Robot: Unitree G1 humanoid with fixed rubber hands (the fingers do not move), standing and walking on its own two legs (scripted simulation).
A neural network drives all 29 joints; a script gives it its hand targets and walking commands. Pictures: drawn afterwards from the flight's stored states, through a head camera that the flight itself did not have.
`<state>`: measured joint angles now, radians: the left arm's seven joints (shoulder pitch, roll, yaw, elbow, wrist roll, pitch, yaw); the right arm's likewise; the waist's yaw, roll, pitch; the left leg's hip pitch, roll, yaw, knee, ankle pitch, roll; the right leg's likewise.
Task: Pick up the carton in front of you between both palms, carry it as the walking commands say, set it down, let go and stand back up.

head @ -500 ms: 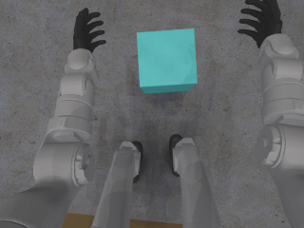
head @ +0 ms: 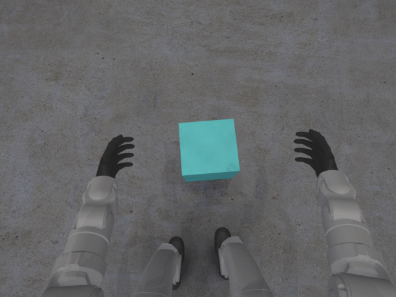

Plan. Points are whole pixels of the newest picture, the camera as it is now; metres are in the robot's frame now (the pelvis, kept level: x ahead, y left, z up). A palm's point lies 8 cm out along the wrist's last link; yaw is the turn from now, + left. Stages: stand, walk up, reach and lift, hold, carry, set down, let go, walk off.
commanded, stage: let go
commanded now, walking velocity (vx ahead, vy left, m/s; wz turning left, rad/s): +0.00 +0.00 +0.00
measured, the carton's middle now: (207, 153) +0.48 -0.03 -0.60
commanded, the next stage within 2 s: stand in 0.86 s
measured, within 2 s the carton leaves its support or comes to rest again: neither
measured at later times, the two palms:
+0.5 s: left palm (34, 269) +0.18 +0.26 -0.01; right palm (330, 261) +0.18 -0.20 -0.02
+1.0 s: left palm (27, 272) +0.17 +0.28 -0.03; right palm (353, 250) +0.19 -0.25 -0.03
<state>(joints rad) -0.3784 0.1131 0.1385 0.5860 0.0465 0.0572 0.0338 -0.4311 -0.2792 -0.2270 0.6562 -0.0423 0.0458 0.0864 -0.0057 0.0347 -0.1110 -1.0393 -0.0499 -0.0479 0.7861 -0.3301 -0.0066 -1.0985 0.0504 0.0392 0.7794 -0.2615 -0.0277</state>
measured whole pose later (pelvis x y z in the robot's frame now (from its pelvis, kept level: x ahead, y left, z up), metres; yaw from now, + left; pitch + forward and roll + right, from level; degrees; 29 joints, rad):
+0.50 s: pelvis +0.02 +0.03 +0.05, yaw +0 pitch -1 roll -1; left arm 0.23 0.20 0.04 0.43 0.01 0.04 -0.06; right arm 0.23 -0.21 -0.06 0.44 0.00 0.05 0.08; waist 0.00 0.02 0.08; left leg -0.17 -0.05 -0.06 0.46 -0.28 0.04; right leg -0.20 0.03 0.04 0.42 -0.21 0.01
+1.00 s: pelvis +0.03 +0.01 +0.05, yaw +1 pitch -2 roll -1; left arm 0.19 0.27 0.05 0.60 0.04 0.07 0.00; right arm 0.20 -0.28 -0.05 0.56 -0.03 0.07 0.00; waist 0.01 0.02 0.04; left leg -0.16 -0.03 -0.06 0.54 -0.34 0.01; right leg -0.20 0.04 0.01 0.52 -0.29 -0.02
